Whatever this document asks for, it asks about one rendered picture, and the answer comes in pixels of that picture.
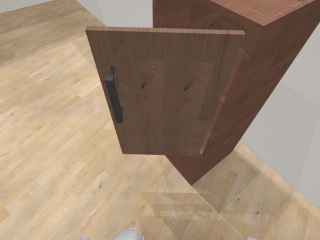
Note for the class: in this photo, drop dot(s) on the handle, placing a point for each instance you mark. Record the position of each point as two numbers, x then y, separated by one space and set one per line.
113 95

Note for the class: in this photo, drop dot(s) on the left robot thigh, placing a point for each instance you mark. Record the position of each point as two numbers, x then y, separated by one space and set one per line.
128 234

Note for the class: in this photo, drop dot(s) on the cupboard door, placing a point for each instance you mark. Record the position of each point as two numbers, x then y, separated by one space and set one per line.
169 82

